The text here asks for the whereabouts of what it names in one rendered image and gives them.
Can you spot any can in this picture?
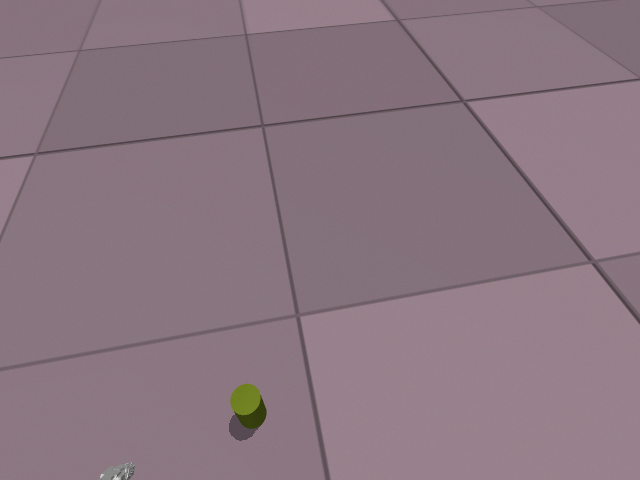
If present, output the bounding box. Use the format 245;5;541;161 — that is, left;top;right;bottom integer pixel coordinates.
230;384;267;429

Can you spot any left robot hand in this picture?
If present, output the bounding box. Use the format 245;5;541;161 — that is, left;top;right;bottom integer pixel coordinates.
99;463;135;480

